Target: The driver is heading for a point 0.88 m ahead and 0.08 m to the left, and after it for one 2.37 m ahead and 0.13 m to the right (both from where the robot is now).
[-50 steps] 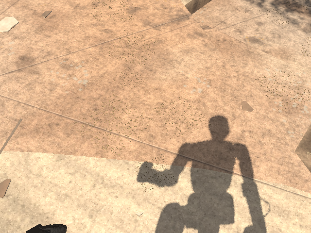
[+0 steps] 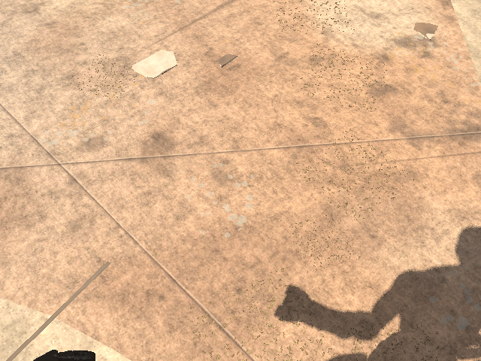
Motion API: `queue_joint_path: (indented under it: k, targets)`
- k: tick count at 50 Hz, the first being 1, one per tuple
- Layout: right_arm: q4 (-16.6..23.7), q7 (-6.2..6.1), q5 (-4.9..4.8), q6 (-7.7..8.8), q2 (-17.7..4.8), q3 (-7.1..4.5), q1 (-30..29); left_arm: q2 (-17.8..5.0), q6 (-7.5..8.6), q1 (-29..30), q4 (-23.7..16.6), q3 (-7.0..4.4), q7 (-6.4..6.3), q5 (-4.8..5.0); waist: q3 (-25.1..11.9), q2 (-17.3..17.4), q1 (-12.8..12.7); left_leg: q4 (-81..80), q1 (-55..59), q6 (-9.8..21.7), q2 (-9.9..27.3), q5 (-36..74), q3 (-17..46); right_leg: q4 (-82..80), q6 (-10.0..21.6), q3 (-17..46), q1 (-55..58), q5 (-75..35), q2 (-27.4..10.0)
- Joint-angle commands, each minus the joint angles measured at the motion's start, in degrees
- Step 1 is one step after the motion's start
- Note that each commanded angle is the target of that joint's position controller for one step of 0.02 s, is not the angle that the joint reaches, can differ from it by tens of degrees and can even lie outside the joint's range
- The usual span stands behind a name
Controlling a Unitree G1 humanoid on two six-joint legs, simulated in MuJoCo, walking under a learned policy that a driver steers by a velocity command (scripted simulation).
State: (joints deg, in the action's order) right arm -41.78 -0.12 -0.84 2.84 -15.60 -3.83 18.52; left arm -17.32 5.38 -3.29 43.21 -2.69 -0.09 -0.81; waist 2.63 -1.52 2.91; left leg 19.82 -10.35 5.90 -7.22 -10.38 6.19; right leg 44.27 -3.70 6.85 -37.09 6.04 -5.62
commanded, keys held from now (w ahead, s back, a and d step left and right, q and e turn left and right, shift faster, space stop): w+q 0.58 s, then w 0.16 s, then w+e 0.26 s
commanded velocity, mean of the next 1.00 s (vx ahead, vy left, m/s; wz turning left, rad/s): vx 0.50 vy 0.00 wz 0.40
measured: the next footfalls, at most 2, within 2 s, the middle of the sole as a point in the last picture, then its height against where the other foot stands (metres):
right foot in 0.18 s outside the picture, level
left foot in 0.70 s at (164, 355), level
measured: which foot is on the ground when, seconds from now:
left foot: down 0.00-0.20, up 0.22-0.68, down 0.70-1.00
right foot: up 0.00-0.16, down 0.18-0.70, up 0.72-1.00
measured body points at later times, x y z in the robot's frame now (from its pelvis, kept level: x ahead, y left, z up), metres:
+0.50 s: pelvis +0.27 -0.04 +0.00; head +0.30 -0.04 +0.45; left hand +0.21 +0.24 -0.12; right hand +0.52 -0.24 -0.09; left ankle +0.34 +0.15 -0.68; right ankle +0.24 -0.16 -0.75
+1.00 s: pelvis +0.50 +0.11 +0.00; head +0.52 +0.12 +0.45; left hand +0.53 +0.41 -0.11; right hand +0.68 -0.12 -0.11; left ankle +0.44 +0.17 -0.75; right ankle +0.70 -0.01 -0.67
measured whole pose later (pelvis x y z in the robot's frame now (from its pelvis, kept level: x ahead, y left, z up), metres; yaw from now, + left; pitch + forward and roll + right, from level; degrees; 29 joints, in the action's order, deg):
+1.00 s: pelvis +0.50 +0.11 +0.00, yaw +22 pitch +1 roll +1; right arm -42.1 0.8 1.1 5.2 -14.8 -3.3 18.1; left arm -17.7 2.9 -10.4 46.2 -3.1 0.7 1.4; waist 1.4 -2.8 1.8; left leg 14.6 -4.5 4.0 -3.7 -11.1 -5.4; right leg 54.1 -1.7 4.6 -40.5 4.0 -6.5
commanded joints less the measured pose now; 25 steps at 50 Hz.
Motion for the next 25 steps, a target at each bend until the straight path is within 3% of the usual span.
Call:
queue_joint_path:
  k: [1,5,7,8,9,10,11,12,13,14,15,18,21,25]
  targets:
    - [3.8,-0.78,-0.28,0.34,-10.1,-2.81,0.3,-2.4,0.54,4.5,-4.6,-0.25,0.16,0.57,-3.1,5.7,0.8,-5.3,-6.2,6.7,10.8,7.4,9.0,-9.7,-0.9,-4.0,9.3,-10.1,4.7]
    - [3.1,-0.89,-0.6,-0.19,-9.2,-2.62,2.4,-5.1,1.58,6.3,-6.1,-1.17,0.96,1.27,-3.6,7.6,0.8,0.1,0.1,5.7,13.3,2.8,16.0,-15.7,0.7,-1.7,10.8,-6.0,5.8]
    - [3.5,-1.09,-0.44,-0.49,-9.1,-2.62,1.4,-6.6,2.33,3.2,-5.5,-1.96,1.15,1.48,-3.8,9.6,-1.3,3.8,1.8,4.8,14.2,3.5,19.0,-17.5,2.6,-1.9,14.6,-1.4,5.9]
    - [3.8,-1.1,-0.37,-0.59,-7.8,-2.17,0.6,-7.4,2.66,-1.4,-4.3,-2.64,0.97,1.31,-5.4,9.8,-3.9,7.5,1.0,3.5,12.5,4.5,18.4,-20.0,4.2,-2.8,20.7,-1.8,5.6]
    - [4.6,-0.91,0.04,-0.33,-4.8,-1.05,0.3,-9.7,3.0,-8.4,-3.4,-3.52,0.57,0.37,-11.3,7.3,-7.1,18.6,-3.3,1.4,9.7,3.3,15.0,-18.9,7.4,2.0,32.9,-0.7,-0.4]
    - [5.8,-0.87,-0.32,0.08,-1.2,0.09,5.7,-14.5,2.7,-16.0,-2.6,-4.67,0.13,-0.64,-19.7,-5.3,-6.9,37.3,-19.2,-3.0,2.2,-12.5,6.6,-20.3,14.9,21.2,53.1,4.8,-13.5]
    - [6.7,-0.95,-1.52,0.43,-3.8,0.13,9.2,-14.1,1.9,-18.6,-0.6,-4.92,0.77,0.64,-20.9,-17.2,-5.8,49.5,-32.9,-4.3,3.1,-25.4,3.8,-25.9,19.9,41.0,57.7,20.1,-20.2]
    - [5.6,-1.06,-1.78,0.13,-9.1,-1.15,5.6,-8.5,1.62,-15.4,-2.1,-3.55,0.72,1.19,-12.9,-8.7,-7.1,54.4,-36.6,-4.9,6.6,-20.4,4.9,-27.7,17.6,35.2,51.3,26.5,-17.8]
    - [6.3,-1.06,-1.01,-0.3,-10.2,-1.57,0.6,-6.3,1.09,-12.8,-2.6,-2.85,0.51,0.97,-7.4,-4.6,-7.4,54.9,-36.4,-5.1,8.5,-15.5,2.8,-27.9,15.1,25.5,44.4,21.7,-15.1]
    - [6.8,-0.99,-0.37,-0.49,-9.4,-1.63,-1.6,-5.1,0.79,-10.5,-2.6,-2.31,0.48,0.56,-3.9,-2.8,-6.4,52.8,-34.6,-5.3,10.1,-12.0,2.1,-29.3,14.1,18.9,38.1,14.8,-12.4]
    - [7.3,-0.72,-0.22,-0.65,-8.5,-1.78,-2.5,-3.9,0.72,-9.1,-2.3,-1.9,0.36,0.28,-2.1,-3.5,-5.3,50.5,-32.8,-5.2,11.7,-9.7,2.0,-30.5,13.4,14.0,34.3,9.6,-10.4]
    - [8.2,-0.09,-0.84,-1.33,-5.2,-1.16,-2.4,-4.3,1.27,-9.3,-1.0,-2.17,0.33,0.51,-1.5,-4.8,-4.2,47.0,-30.5,-5.7,13.4,-6.7,-0.1,-33.9,14.0,4.9,30.6,0.6,-8.6]
    - [9.9,0.1,-0.47,-1.47,-4.2,-0.72,-5.3,-6.5,1.4,-10.0,0.3,-2.92,0.26,0.53,-1.3,-3.1,-4.4,40.8,-33.0,-6.6,14.1,-1.7,-0.5,-35.0,15.1,-0.6,32.2,-7.5,-9.4]
    - [11.1,1.4,-0.5,-0.73,-3.2,-0.09,-11.1,-8.0,0.65,-10.5,1.4,-3.08,0.01,0.85,-0.1,-2.4,-6.4,27.5,-30.3,-6.2,13.4,9.5,-3.7,-35.1,13.2,-8.9,33.7,-11.5,-7.7]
